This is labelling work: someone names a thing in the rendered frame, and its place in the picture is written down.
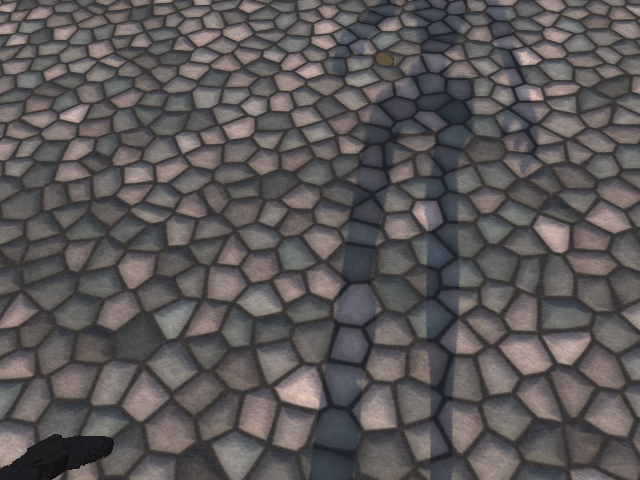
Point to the left robot hand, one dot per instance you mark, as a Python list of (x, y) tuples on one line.
[(54, 455)]

